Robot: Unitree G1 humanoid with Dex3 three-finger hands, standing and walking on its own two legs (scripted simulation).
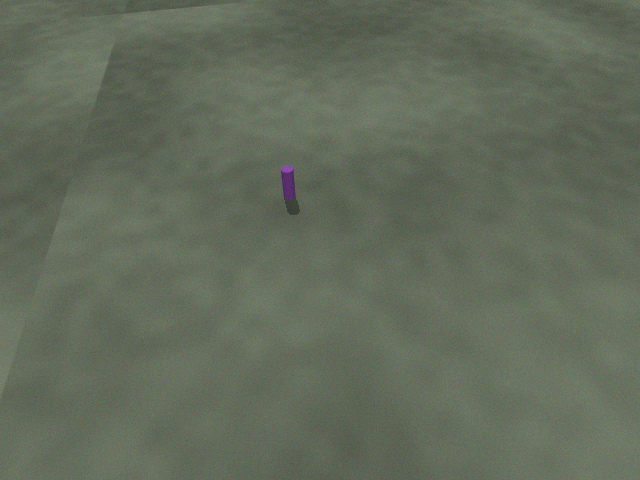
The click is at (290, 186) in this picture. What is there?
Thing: squat round
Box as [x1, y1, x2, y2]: [281, 165, 294, 198]
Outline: 284,165 281,167 283,192 286,198 291,198 294,196 292,167 290,165
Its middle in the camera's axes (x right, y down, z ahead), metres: -0.14 -0.26 +1.82
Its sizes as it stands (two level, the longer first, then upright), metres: 0.056 0.056 0.158
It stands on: the floor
